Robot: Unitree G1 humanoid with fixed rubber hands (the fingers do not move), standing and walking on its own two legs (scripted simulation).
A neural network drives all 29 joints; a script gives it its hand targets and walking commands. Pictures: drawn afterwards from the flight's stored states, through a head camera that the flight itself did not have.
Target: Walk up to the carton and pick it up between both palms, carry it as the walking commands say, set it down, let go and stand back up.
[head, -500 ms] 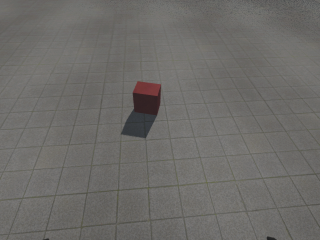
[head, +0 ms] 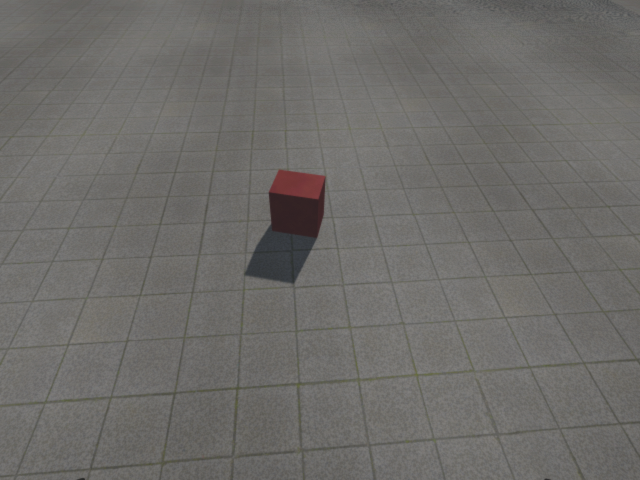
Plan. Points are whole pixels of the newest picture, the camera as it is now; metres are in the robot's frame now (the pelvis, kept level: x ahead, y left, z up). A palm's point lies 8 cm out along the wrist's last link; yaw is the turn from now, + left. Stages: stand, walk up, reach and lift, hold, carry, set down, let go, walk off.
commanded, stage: walk up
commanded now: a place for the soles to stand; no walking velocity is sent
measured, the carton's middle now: (298, 204) +1.37 +0.06 -0.67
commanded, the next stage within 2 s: none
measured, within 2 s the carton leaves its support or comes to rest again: neither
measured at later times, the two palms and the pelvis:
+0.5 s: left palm (53, 399) +0.27 +0.37 -0.08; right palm (549, 448) +0.20 -0.31 -0.08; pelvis +0.15 +0.04 -0.01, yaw +1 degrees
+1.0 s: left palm (77, 327) +0.40 +0.41 -0.11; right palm (464, 272) +0.49 -0.27 -0.06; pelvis +0.36 +0.07 -0.02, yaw +2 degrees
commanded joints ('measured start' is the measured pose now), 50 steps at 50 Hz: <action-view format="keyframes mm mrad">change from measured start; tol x32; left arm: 1 143 304 98 -69 13 -28 -7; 50 227 259 56 -294 -19 -50 -9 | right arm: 1 -186 -155 -55 -174 -9 -23 22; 11 347 -407 -148 -153 -9 -72 19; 50 223 -291 -100 -316 39 -89 0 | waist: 1 120 -188 134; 11 -147 253 -14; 29 139 -309 -130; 50 -18 82 24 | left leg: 1 -531 23 24 269 -59 8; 10 408 135 -233 -186 -206 51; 11 314 382 -693 -352 -464 193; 25 -65 229 -99 -204 125 147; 28 -236 140 14 245 357 82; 31 -545 36 -127 747 -54 13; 44 50 1 99 69 171 -18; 47 255 408 -683 -277 -306 221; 50 78 317 -379 -220 -57 209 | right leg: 1 172 -375 477 -301 -457 -229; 7 -127 -242 128 -205 -192 -149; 12 -636 -42 192 713 -107 -14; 27 14 15 -79 68 130 -3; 29 339 -336 512 -121 -199 -157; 42 -236 -237 123 -153 -171 -170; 47 -645 13 60 697 -182 -4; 50 -577 -103 130 648 -50 10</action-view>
